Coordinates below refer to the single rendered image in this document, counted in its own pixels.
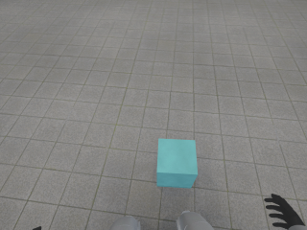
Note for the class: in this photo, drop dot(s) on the right robot thigh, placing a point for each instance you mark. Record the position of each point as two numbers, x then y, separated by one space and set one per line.
192 221

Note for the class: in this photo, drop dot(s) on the robot right hand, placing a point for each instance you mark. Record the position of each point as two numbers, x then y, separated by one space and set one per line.
288 213

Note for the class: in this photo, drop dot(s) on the left robot thigh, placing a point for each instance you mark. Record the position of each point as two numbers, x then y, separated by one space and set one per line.
125 223

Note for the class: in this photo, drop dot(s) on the carton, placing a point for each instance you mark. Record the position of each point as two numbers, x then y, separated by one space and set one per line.
177 165

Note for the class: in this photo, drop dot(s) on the robot thigh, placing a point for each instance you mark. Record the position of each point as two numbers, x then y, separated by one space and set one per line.
192 221
125 223

